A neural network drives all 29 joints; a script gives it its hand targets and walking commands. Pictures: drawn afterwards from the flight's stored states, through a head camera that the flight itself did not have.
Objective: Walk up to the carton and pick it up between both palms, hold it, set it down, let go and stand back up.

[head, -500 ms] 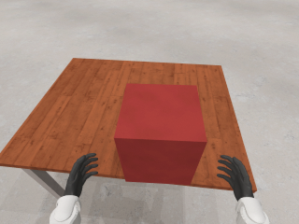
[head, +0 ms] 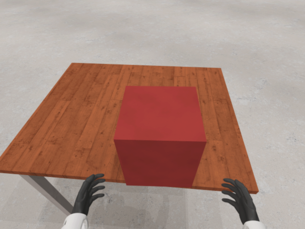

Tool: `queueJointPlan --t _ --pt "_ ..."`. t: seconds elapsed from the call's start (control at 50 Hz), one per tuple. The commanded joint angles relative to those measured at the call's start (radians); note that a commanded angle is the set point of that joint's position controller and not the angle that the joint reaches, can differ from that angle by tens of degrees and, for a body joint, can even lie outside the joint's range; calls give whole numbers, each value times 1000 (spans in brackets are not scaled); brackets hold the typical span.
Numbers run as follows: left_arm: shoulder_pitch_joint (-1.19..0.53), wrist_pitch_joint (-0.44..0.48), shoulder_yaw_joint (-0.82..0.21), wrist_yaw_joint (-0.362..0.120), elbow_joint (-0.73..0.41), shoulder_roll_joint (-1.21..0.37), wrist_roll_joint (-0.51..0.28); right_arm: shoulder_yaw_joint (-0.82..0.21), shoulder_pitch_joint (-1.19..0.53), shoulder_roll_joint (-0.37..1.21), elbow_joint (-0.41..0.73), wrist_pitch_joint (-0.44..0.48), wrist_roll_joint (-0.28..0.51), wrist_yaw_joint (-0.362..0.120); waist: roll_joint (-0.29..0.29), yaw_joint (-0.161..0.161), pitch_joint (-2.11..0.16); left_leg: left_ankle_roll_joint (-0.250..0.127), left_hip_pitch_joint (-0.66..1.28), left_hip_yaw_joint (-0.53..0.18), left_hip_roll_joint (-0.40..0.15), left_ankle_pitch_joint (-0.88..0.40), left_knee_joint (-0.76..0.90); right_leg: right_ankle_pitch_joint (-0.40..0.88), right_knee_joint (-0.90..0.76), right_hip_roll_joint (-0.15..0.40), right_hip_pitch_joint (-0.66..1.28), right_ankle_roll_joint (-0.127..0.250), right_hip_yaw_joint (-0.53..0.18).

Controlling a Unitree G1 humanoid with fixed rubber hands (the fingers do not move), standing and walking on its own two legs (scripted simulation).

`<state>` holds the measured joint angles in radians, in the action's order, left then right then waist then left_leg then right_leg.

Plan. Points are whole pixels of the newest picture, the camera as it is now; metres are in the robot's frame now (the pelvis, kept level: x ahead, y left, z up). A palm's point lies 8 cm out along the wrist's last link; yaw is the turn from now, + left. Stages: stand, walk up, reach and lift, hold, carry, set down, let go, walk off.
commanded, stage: set down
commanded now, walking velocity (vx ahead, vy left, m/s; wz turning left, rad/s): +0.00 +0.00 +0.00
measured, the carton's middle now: (159, 138) +0.39 +0.03 +0.01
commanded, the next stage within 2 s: let go in 0.72 s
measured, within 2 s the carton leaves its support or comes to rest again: neither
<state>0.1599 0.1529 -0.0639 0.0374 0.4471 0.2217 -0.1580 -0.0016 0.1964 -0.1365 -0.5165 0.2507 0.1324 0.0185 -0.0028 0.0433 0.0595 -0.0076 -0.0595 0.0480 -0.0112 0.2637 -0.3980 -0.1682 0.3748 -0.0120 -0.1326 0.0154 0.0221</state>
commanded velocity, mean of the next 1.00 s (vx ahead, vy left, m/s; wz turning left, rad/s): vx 0.00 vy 0.00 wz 0.00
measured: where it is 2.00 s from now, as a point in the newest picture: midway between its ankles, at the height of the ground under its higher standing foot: outside the picture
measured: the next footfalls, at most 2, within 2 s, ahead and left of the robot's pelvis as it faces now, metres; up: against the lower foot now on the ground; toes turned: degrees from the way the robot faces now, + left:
none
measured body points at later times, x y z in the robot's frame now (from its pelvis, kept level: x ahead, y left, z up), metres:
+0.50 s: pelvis +0.01 -0.01 +0.00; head +0.01 +0.00 +0.45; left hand +0.18 +0.23 -0.07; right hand +0.18 -0.22 -0.08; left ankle -0.02 +0.11 -0.74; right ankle +0.03 -0.11 -0.74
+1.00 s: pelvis +0.00 -0.01 +0.00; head +0.02 +0.00 +0.45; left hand +0.18 +0.22 -0.09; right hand +0.16 -0.23 -0.10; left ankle -0.02 +0.11 -0.74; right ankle +0.03 -0.11 -0.74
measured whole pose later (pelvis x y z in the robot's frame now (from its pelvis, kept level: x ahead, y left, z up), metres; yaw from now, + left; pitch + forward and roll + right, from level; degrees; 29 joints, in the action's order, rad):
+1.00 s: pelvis +0.00 -0.01 +0.00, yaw -1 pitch -3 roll +0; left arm 0.18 -0.14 -0.02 0.02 0.49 0.22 -0.03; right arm 0.04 0.18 -0.17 -0.73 0.19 -0.02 -0.02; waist -0.01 0.02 0.10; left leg 0.00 -0.06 0.06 -0.02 0.26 -0.38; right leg -0.17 0.37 -0.02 -0.15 0.02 0.01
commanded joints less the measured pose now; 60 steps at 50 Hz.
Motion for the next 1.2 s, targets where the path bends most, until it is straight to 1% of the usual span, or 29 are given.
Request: queueJointPlan --t 0.0,0.02,0.04,0.08,0.1,0.12,0.14,0.2,0.22,0.26,0.28,0.3,0.34,0.38,0.4,0.44,0.48,0.58,0.6,0.64,0.68,0.78,0.8,0.82,0.94,0.98,1.06,1.16,1.18 --pt "-151 29 51 13 -175 111 -6 55 -141 -82 172 37 -6 -4 15 3 -86 24 -160 -6 -4 -120 94 -6 -41 12 140 28 -63" --pt "-117 4 37 7 -92 99 11 43 -112 -90 107 16 -41 -3 15 -14 -49 29 -165 -14 -6 -102 100 -15 -49 14 141 33 -65" --pt "-147 18 50 11 -212 97 -23 46 -141 -72 218 26 -4 -5 -4 11 -105 21 -165 -3 -9 -93 102 -11 -41 14 179 20 -63" --pt "-103 -52 40 -4 -60 77 16 17 -101 -72 80 -28 -37 -1 -1 -15 -39 27 -154 -6 0 -102 104 -6 -60 18 141 34 -64" --pt "-125 -6 81 7 -252 109 -5 50 -98 -68 244 15 -13 0 6 22 -171 23 -151 3 3 -180 79 58 -30 23 172 18 -68" --pt "-92 -26 66 5 -149 127 20 39 -91 -80 135 1 -29 1 9 -7 -128 26 -132 2 5 -204 73 83 -35 14 161 22 -61" --pt "-64 -17 76 6 -193 130 26 27 -66 -87 160 19 -16 -4 27 11 -158 32 -117 7 7 -256 60 126 -23 13 168 17 -56" --pt "-27 -39 64 -5 -141 112 43 21 -60 -86 112 23 -28 -5 27 3 -111 41 -101 6 0 -269 58 123 -36 6 167 24 -43" --pt "-31 -29 63 -8 -207 114 25 24 -47 -79 152 34 -2 -6 22 8 -141 38 -91 10 1 -291 52 139 -37 14 165 19 -50" --pt "-6 -68 64 -17 -151 120 52 21 -35 -106 73 19 -39 1 25 -14 -105 43 -74 4 8 -289 47 147 -46 15 152 22 -47" --pt "-38 -60 79 -12 -231 126 32 35 -41 -102 134 31 -31 -1 18 0 -121 42 -81 12 9 -270 52 125 -43 12 129 17 -45" --pt "-32 -77 71 -13 -179 119 41 49 -47 -110 75 20 -47 -3 27 -14 -87 47 -83 5 4 -267 51 104 -46 5 112 22 -40" --pt "-20 -84 64 -11 -199 104 19 51 -61 -104 140 23 -48 -9 -2 -13 -110 47 -98 6 -8 -228 65 81 -45 1 135 21 -29" --pt "-14 -116 68 -15 -118 109 53 48 -45 -105 29 1 -63 -15 10 -22 -71 39 -82 15 -4 -204 73 50 -59 8 108 25 -29" --pt "-26 -114 65 -17 -168 108 44 46 -51 -95 71 6 -55 -14 -15 -11 -67 34 -93 19 -3 -185 75 47 -57 10 106 17 -31" --pt "-14 -146 64 -14 -162 117 78 58 -38 -99 11 -8 -73 -18 37 -11 -94 38 -68 20 -4 -212 77 48 -60 10 95 21 -22" --pt "-39 -141 78 -3 -197 126 70 59 -71 -111 75 6 -67 -25 19 -6 -108 41 -91 19 -3 -244 65 81 -46 3 113 13 -20" --pt "-1 -177 89 -11 -129 109 97 55 -45 -117 -28 -4 -78 -31 27 -12 -101 42 -61 22 2 -255 64 118 -51 10 106 14 -27" --pt "-23 -161 85 -3 -226 113 71 68 -51 -94 65 15 -60 -24 25 -17 -145 41 -49 22 -1 -251 63 119 -43 5 128 8 -23" --pt "-2 -214 77 -12 -58 102 119 59 -54 -119 -86 -26 -112 -34 24 -21 -45 45 -63 27 -6 -207 78 55 -59 -1 72 20 -10" --pt "-28 -238 79 -22 -88 87 110 59 -73 -109 -42 -36 -115 -28 11 -17 -21 36 -78 24 -7 -148 90 11 -69 6 69 14 -11" --pt "-36 -234 104 -12 -105 105 123 72 -54 -121 -76 -21 -125 -38 19 -22 -115 39 -50 38 -3 -233 60 109 -46 3 94 -5 -9" --pt "-55 -218 89 -6 -178 99 103 77 -75 -113 -5 -7 -115 -33 27 -24 -117 45 -63 34 -3 -221 67 109 -41 -3 110 -5 -5" --pt "-36 -236 83 -13 -76 102 118 80 -66 -131 -94 -21 -143 -33 20 -31 -90 49 -65 38 -1 -221 69 103 -44 -9 89 3 -1" --pt "-56 -271 89 -18 -74 102 132 82 -67 -138 -104 -24 -165 -34 -13 -30 -96 31 -50 42 4 -215 64 114 -43 2 72 -10 -1" --pt "-60 -260 98 -16 -88 102 139 72 -87 -145 -91 -15 -145 -38 22 -11 -110 38 -59 41 1 -258 59 148 -37 -7 97 -2 -2" --pt "-54 -254 99 -14 -72 102 147 76 -78 -157 -133 9 -146 -41 29 -22 -133 53 -21 40 3 -284 41 183 -42 -5 79 -6 1" --pt "-77 -252 75 -22 -75 85 135 76 -89 -172 -145 8 -146 -38 5 -33 -99 48 -19 34 -2 -269 55 160 -52 -12 60 -5 8" --pt "-65 -252 79 -20 -63 92 138 72 -88 -168 -144 8 -145 -41 -3 -16 -115 51 -31 38 8 -259 47 161 -41 -7 73 -7 4"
